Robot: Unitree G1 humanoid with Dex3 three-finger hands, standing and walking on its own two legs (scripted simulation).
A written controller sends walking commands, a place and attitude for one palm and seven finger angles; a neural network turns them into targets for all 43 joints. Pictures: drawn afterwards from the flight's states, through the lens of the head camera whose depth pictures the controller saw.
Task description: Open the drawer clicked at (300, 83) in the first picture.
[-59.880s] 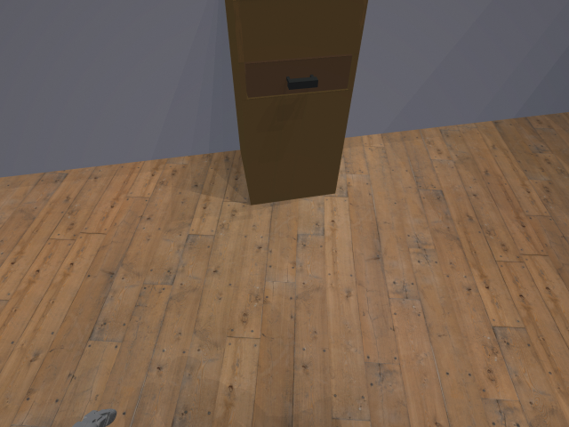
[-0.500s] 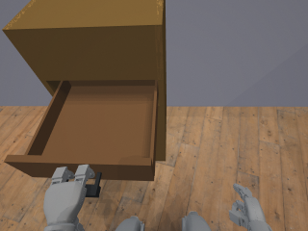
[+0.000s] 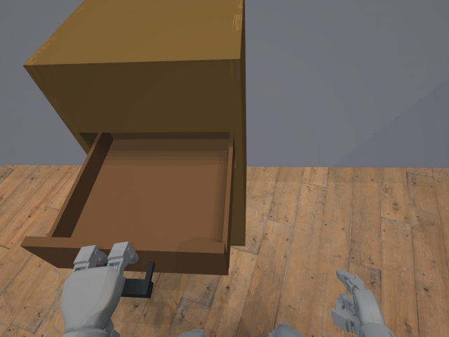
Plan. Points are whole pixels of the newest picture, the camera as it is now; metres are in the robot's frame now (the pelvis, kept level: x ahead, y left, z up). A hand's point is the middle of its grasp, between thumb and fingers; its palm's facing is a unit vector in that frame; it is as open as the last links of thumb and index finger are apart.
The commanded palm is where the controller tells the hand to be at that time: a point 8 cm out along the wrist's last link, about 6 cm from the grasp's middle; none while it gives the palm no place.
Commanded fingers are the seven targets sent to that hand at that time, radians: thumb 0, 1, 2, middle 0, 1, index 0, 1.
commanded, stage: lift the hand off the handle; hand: left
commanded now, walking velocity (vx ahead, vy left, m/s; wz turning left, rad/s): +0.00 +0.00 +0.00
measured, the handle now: (126, 276) +0.23 +0.23 -0.06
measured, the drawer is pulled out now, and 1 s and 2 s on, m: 0.30 0.30 0.30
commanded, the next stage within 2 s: draw the hand back to the body in 1.34 s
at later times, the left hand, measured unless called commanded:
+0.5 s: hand (105, 283) +0.20 +0.22 +0.03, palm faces +0.02 -0.12 -0.99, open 13.8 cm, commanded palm +0.17 +0.21 +0.08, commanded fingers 0.00 -0.50 0.30 -0.30 -1.20 -0.30 -1.20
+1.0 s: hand (93, 273) +0.20 +0.22 +0.07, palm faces +0.06 -0.11 -0.99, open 13.8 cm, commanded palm +0.17 +0.22 +0.12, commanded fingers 0.00 -0.50 0.30 -0.30 -1.20 -0.30 -1.20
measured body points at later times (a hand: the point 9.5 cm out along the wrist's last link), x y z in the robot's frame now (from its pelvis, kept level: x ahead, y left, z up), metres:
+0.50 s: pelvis +0.01 +0.00 +0.02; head +0.04 -0.03 +0.47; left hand +0.19 +0.22 +0.08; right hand +0.21 -0.22 -0.08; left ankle -0.02 +0.13 -0.68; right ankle +0.04 -0.11 -0.68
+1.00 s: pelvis +0.01 +0.01 +0.03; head +0.03 -0.03 +0.48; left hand +0.19 +0.22 +0.12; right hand +0.22 -0.21 -0.07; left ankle -0.02 +0.13 -0.68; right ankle +0.04 -0.11 -0.68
